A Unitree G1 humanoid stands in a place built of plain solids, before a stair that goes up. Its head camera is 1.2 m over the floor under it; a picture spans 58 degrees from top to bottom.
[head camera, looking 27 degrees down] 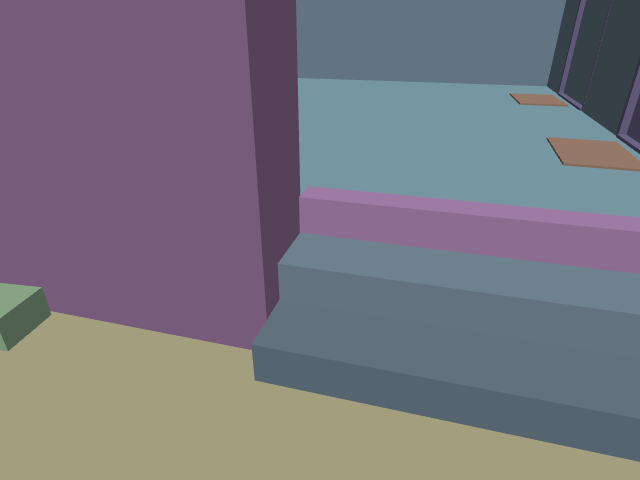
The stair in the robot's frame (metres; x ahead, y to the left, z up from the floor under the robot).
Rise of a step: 0.17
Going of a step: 0.29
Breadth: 1.43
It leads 15 degrees to the right of straight ahead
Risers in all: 3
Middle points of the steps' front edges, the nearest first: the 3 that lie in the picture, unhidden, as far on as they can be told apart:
1.01 -0.45 0.17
1.29 -0.52 0.34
1.57 -0.60 0.51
